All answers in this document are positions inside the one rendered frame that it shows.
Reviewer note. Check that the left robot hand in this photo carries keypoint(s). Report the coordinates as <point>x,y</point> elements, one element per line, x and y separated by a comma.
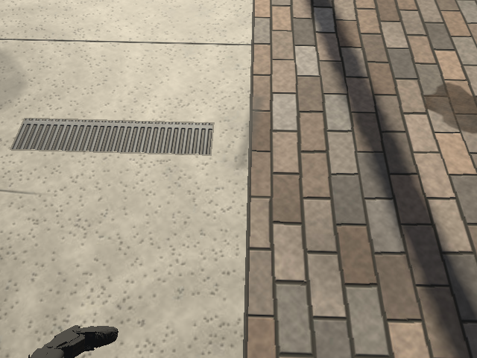
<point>75,340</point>

